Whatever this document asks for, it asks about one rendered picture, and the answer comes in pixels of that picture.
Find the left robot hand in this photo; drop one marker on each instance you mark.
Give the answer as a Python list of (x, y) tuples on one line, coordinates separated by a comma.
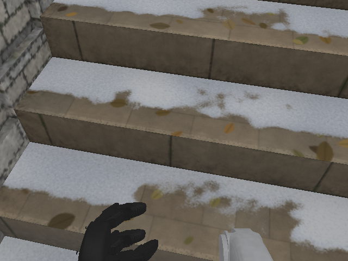
[(99, 244)]

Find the robot right thigh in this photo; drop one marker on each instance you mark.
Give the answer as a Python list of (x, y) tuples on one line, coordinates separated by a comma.
[(242, 244)]

